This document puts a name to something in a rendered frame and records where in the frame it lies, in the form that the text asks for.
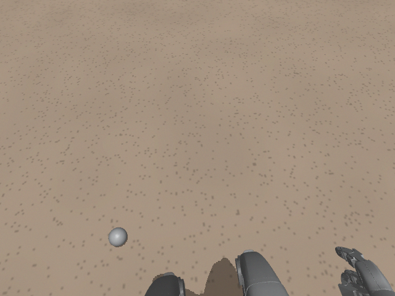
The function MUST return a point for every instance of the right robot hand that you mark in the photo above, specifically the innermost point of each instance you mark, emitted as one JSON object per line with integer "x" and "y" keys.
{"x": 367, "y": 278}

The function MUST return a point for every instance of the ball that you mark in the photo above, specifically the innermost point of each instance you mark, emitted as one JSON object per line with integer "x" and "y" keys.
{"x": 117, "y": 236}

